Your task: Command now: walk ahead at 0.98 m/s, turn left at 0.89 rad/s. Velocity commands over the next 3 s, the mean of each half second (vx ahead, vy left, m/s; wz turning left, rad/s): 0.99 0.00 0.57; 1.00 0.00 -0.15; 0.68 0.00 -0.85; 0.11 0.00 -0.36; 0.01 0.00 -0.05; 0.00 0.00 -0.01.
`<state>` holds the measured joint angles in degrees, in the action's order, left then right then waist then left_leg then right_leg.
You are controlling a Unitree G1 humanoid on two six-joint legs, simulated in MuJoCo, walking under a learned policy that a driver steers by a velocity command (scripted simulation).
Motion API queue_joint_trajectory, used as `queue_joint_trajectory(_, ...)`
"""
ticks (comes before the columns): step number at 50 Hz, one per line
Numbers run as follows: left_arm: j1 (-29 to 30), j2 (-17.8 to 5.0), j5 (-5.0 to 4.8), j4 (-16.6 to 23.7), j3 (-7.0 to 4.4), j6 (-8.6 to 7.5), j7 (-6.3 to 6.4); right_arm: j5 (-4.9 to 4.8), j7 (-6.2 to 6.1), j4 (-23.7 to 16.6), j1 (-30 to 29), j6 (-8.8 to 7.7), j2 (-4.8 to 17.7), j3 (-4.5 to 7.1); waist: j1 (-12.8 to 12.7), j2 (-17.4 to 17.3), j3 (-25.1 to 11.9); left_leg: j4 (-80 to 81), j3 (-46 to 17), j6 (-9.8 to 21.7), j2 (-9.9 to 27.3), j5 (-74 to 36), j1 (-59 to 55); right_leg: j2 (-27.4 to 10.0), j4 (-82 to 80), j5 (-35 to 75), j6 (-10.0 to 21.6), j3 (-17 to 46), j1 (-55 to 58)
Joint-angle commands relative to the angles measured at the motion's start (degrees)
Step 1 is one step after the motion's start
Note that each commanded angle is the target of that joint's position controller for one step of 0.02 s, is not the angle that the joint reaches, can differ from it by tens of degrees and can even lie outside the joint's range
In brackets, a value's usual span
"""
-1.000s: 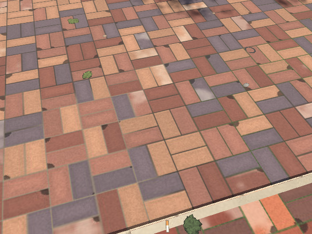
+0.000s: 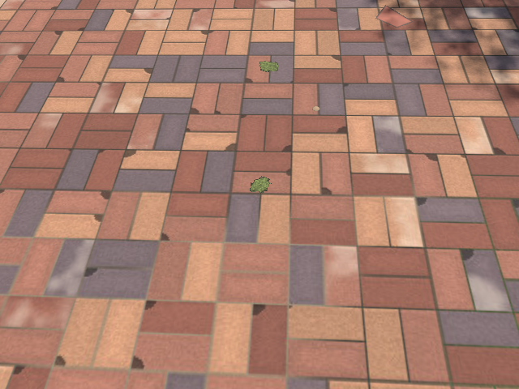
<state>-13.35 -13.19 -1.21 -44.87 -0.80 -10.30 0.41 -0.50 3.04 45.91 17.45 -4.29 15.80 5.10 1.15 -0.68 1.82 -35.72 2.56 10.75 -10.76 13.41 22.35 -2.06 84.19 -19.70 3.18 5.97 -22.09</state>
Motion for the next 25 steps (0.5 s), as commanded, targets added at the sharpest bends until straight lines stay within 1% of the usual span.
queue_joint_trajectory(1, -4.0, -6.1, 1.03, 6.5, -1.53, 0.04, -0.35, 0.06, -1.00, -5.4, -2.8, -1.40, 3.7, 0.08, -6.2, 6.3, 1.0, 25.1, -35.1, 10.4, 15.6, 12.7, -7.2, -4.1, -5.2, 1.5, -1.8, 3.0, -19.6)
queue_joint_trajectory(2, -3.3, -6.7, 1.31, 7.4, -1.79, 0.84, -0.13, -0.43, -1.48, -5.6, -3.6, -1.22, 3.6, -0.15, -7.0, 5.3, 2.5, 25.5, -31.6, 9.8, 14.2, 10.5, -1.8, -5.0, -9.8, 1.2, -3.2, 1.6, -17.9)
queue_joint_trajectory(3, 0.2, -7.1, 2.13, 9.2, -1.67, 1.16, 0.21, -0.77, -2.07, -6.0, -3.8, -1.30, 4.0, -0.18, -6.3, 4.8, 4.1, 26.6, -27.9, 9.3, 12.2, 7.4, 3.9, -5.1, -16.1, 4.3, -4.3, -0.3, -15.2)
queue_joint_trajectory(4, 4.9, -6.8, 3.26, 11.4, -1.44, 1.12, 0.55, -1.06, -2.84, -6.3, -3.2, -1.43, 4.6, -0.13, -4.9, 4.3, 5.6, 26.6, -24.9, 8.9, 10.4, 2.4, 8.7, -4.4, -23.2, 9.7, -5.5, -2.4, -12.1)
queue_joint_trajectory(5, 9.0, -5.7, 3.86, 13.0, -1.11, 1.01, 0.59, -1.40, -3.60, -6.2, -2.1, -1.41, 4.9, -0.04, -3.3, 3.1, 5.7, 25.0, -21.9, 7.7, 8.1, -1.6, 12.0, -3.1, -30.5, 16.8, -6.1, -3.9, -7.5)
queue_joint_trajectory(6, 12.1, -4.1, 3.66, 14.3, -0.75, 0.99, 0.54, -1.64, -4.03, -5.8, -1.0, -1.16, 5.5, 0.21, -1.6, 1.4, 5.0, 23.3, -19.6, 5.9, 6.2, -3.1, 13.7, -1.5, -38.4, 22.9, -6.3, -4.9, -2.5)
queue_joint_trajectory(7, 14.2, -3.2, 2.86, 15.2, -0.58, 1.06, 0.48, -1.76, -4.15, -5.1, 1.1, -1.00, 6.1, 0.42, 0.4, -0.1, 3.7, 22.5, -18.8, 4.6, 6.3, -2.7, 13.0, 0.1, -44.0, 27.4, -6.7, -6.4, 0.9)
queue_joint_trajectory(8, 15.8, -3.5, 1.71, 16.0, -0.80, 1.10, 0.49, -1.94, -4.02, -4.5, 3.6, -1.04, 6.2, 0.54, 2.4, -1.2, 2.3, 22.0, -20.0, 4.0, 7.6, -1.4, 10.1, 1.1, -47.4, 30.5, -7.1, -6.5, 2.4)
queue_joint_trajectory(9, 17.0, -4.4, 0.74, 16.6, -1.23, 1.14, 0.50, -2.28, -3.92, -4.0, 5.2, -1.11, 5.8, 0.49, 3.7, -2.9, 1.6, 20.7, -21.6, 3.6, 8.9, -0.5, 5.4, 1.2, -50.8, 31.0, -7.2, -5.3, 1.8)
queue_joint_trajectory(10, 17.9, -5.5, 0.13, 17.1, -1.70, 1.10, 0.46, -2.43, -3.94, -3.3, 6.7, -1.11, 5.0, 0.35, 4.5, -4.4, 1.3, 18.9, -23.3, 3.2, 10.3, -0.9, -0.6, 0.9, -53.7, 30.3, -6.9, -4.0, 0.1)
queue_joint_trajectory(11, 18.7, -6.4, -0.24, 17.4, -2.12, 0.89, 0.27, -2.27, -4.00, -2.7, 7.8, -0.93, 4.3, 0.26, 4.8, -5.4, 1.2, 16.9, -24.6, 2.8, 11.9, -3.6, -6.9, 0.7, -55.8, 28.5, -6.2, -3.5, -2.0)
queue_joint_trajectory(12, 18.1, -7.6, -0.47, 17.5, -2.75, 0.59, 0.00, -1.92, -4.07, -2.3, 8.2, -0.56, 4.3, 0.42, 4.2, -6.1, 0.7, 14.2, -25.6, 2.3, 13.5, -10.0, -12.5, 0.8, -56.9, 25.5, -5.0, -3.7, -3.0)
queue_joint_trajectory(13, 14.4, -9.4, -0.51, 16.9, -3.84, 0.25, -0.16, -1.33, -3.93, -2.3, 7.9, -0.18, 5.0, 0.65, 1.8, -6.6, -1.7, 9.4, -25.2, 1.4, 14.4, -23.3, -17.5, 1.9, -57.1, 21.2, -3.1, -4.9, -0.8)
queue_joint_trajectory(14, 5.8, -11.6, -0.73, 15.4, -5.18, 0.09, -0.10, -0.07, -3.29, -2.8, 6.0, 0.12, 6.1, 0.71, -3.4, -7.7, -7.4, 0.3, -23.5, 0.0, 13.9, -37.2, -19.5, 2.5, -56.1, 18.5, -0.4, -6.1, 7.7)
queue_joint_trajectory(15, -8.7, -13.2, -0.48, 13.2, -5.61, 0.50, 0.24, 1.66, -2.48, -5.1, 1.2, 0.01, 5.0, -0.17, -11.1, -8.6, -16.7, -15.9, -21.5, -1.6, 13.1, -37.4, -10.9, -3.0, -50.2, 14.0, 3.1, -1.6, 26.2)
queue_joint_trajectory(16, -17.5, -18.4, 1.55, 9.8, -6.94, 0.86, -0.16, -0.61, -2.02, -5.6, 11.7, -0.80, -1.7, -1.90, -7.3, 14.9, -28.8, -41.0, -15.5, -5.8, 4.9, -11.2, 10.3, -17.4, -56.4, -8.3, 14.0, 29.1, 50.2)
queue_joint_trajectory(17, -19.3, -14.9, 1.15, 7.8, -6.37, 0.85, -1.38, -3.05, -2.11, -4.8, 13.1, -1.23, -1.2, -3.26, -7.7, 24.7, -28.2, -48.1, -15.1, -5.6, 5.6, 13.0, 22.5, -21.7, -67.5, -29.6, 14.7, 49.0, 53.6)
queue_joint_trajectory(18, -15.7, -9.2, 0.81, 8.2, -5.17, 1.74, -0.76, -3.71, -2.35, -6.1, 3.9, -1.16, 3.3, -2.43, -9.5, 16.4, -15.2, -50.4, -13.2, -4.7, 9.4, 10.2, 29.4, -19.8, -68.3, -28.6, 11.5, 42.0, 46.5)
queue_joint_trajectory(19, -13.8, -8.3, 1.40, 7.5, -4.73, 2.63, -0.64, -2.20, -2.30, -7.8, -3.7, -1.47, 4.0, -2.67, -9.7, 5.0, -8.5, -48.6, -11.0, -4.5, 11.1, 7.7, 28.7, -16.8, -68.1, -17.4, 9.7, 32.0, 37.5)
queue_joint_trajectory(20, -12.7, -8.4, 1.98, 6.6, -4.56, 2.86, -1.14, -0.74, -2.21, -9.6, -8.6, -1.99, 2.7, -2.85, -8.2, -0.8, -3.2, -44.9, -10.0, -4.2, 12.4, 6.5, 27.4, -14.0, -69.0, -8.8, 9.3, 25.7, 29.1)
queue_joint_trajectory(21, -10.8, -7.0, 2.41, 6.1, -3.95, 2.68, -1.45, -0.53, -1.94, -10.1, -8.4, -2.02, 1.7, -2.75, -4.9, 0.8, -1.7, -41.3, -10.4, -4.0, 14.5, 4.8, 24.4, -12.4, -70.3, -5.3, 9.1, 21.7, 23.1)
queue_joint_trajectory(22, -9.0, -4.9, 2.12, 5.6, -3.20, 2.61, -1.94, -1.12, -1.73, -9.8, -6.9, -1.55, 1.0, -2.77, -2.6, 2.9, -0.6, -38.9, -10.1, -4.2, 15.8, 4.4, 22.2, -10.9, -71.9, -3.8, 8.9, 18.8, 19.2)
queue_joint_trajectory(23, -8.3, -3.9, 1.21, 5.2, -2.85, 2.56, -2.33, -1.52, -1.72, -9.3, -5.7, -1.08, 0.5, -2.90, -1.4, 4.1, 0.2, -36.8, -9.5, -4.5, 16.6, 4.3, 21.4, -10.0, -73.1, -2.2, 9.0, 16.5, 16.6)
queue_joint_trajectory(24, -8.0, -4.3, 0.46, 4.6, -2.85, 2.50, -2.45, -1.38, -1.72, -9.4, -5.6, -0.78, 0.1, -3.12, -0.3, 4.2, 1.4, -34.6, -9.0, -5.0, 17.5, 3.6, 22.1, -9.9, -74.2, -0.7, 9.4, 14.9, 14.4)
queue_joint_trajectory(25, -8.1, -5.6, 0.20, 4.2, -3.11, 2.38, -2.32, -0.83, -1.77, -9.9, -6.9, -0.74, 0.0, -3.36, -0.1, 3.7, 2.9, -32.4, -8.4, -5.7, 18.1, 0.4, 24.0, -9.9, -75.5, 2.1, 10.0, 13.3, 13.2)
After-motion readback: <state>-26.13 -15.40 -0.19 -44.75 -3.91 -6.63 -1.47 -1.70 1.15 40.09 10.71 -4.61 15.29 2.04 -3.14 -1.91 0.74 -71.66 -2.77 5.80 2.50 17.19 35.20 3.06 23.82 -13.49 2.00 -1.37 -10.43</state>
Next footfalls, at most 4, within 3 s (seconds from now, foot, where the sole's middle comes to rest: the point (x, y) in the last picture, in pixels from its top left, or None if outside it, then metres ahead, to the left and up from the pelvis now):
0.30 right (338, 384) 0.50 -0.14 -0.75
0.78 left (192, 266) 0.86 0.24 -0.75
1.26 right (242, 153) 1.32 0.10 -0.75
1.70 left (207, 118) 1.52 0.23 -0.75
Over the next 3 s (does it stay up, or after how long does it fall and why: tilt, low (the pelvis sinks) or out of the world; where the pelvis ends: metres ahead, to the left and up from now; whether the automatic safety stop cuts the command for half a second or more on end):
stays up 1.38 0.14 0.02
